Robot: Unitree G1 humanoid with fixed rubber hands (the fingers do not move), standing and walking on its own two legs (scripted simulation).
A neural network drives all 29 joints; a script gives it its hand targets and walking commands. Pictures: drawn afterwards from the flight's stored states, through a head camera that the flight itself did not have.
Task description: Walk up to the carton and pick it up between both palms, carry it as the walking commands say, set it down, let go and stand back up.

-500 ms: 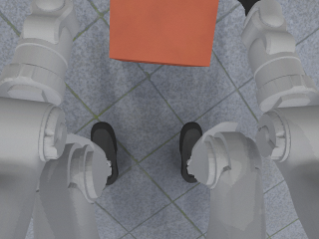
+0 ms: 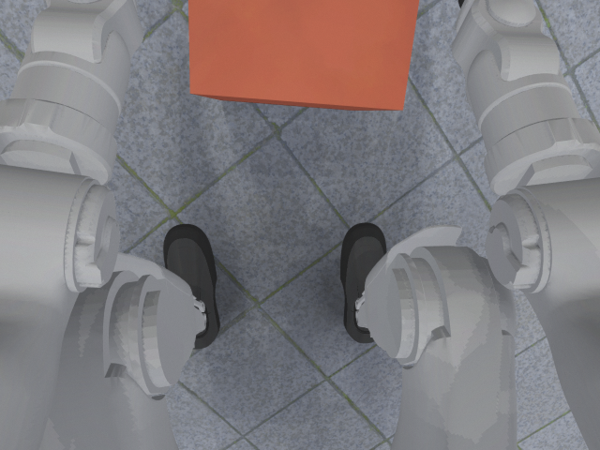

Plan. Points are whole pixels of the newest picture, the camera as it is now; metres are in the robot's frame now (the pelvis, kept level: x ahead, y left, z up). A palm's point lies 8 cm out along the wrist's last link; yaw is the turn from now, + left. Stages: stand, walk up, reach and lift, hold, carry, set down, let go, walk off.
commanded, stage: reach and lift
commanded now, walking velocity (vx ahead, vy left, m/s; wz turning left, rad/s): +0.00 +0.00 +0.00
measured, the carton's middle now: out of the picture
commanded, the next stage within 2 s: none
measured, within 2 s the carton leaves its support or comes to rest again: leaves its support in 0.94 s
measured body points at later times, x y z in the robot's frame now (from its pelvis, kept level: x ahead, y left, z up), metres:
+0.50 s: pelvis +0.00 +0.00 +0.01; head +0.39 -0.01 +0.22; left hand +0.57 +0.11 -0.20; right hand +0.55 -0.18 -0.20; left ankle +0.12 +0.14 -0.33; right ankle +0.11 -0.13 -0.33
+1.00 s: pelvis +0.01 +0.01 -0.01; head +0.38 +0.00 +0.23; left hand +0.58 +0.12 -0.20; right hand +0.56 -0.17 -0.19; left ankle +0.12 +0.14 -0.33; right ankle +0.11 -0.13 -0.33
